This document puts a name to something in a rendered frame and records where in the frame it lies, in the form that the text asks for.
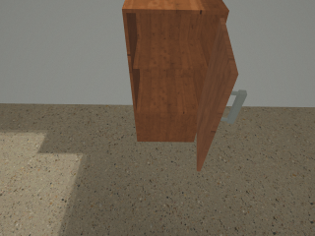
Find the cupboard door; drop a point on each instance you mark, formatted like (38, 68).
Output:
(220, 79)

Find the handle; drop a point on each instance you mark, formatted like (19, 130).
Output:
(236, 106)

